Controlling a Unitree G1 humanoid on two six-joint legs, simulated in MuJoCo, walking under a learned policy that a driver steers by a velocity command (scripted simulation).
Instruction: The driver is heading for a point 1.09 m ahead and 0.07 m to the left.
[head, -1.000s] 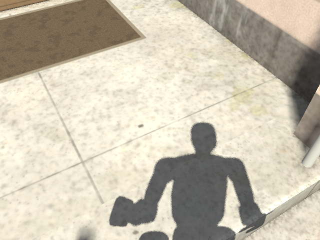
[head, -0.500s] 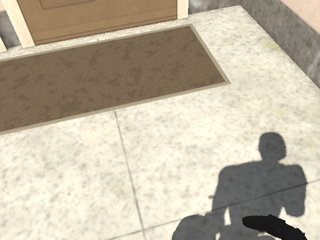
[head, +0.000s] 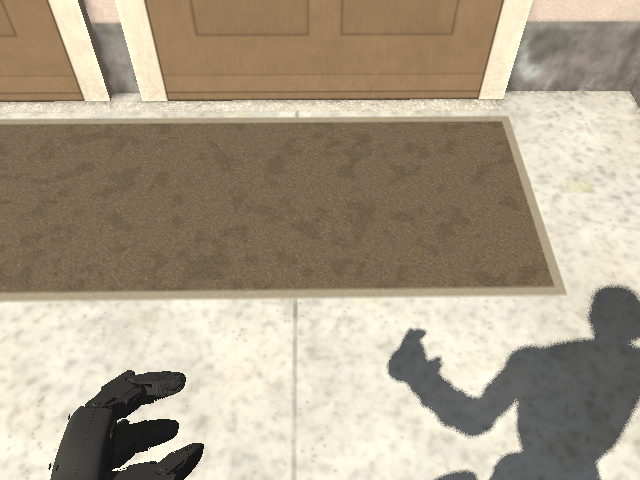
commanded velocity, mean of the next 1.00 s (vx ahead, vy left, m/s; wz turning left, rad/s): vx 0.50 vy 0.00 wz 0.31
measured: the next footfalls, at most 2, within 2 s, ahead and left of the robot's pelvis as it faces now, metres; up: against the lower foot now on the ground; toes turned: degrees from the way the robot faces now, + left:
left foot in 0.50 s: +0.39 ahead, +0.19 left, +0.00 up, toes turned +16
right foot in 0.98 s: +0.72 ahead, +0.02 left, +0.00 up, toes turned +14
